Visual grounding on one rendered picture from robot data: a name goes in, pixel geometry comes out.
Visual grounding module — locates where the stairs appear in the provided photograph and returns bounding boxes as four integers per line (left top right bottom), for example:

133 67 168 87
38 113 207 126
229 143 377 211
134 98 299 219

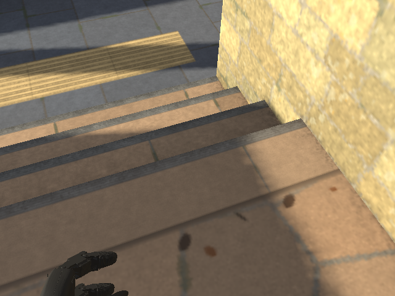
0 76 281 208

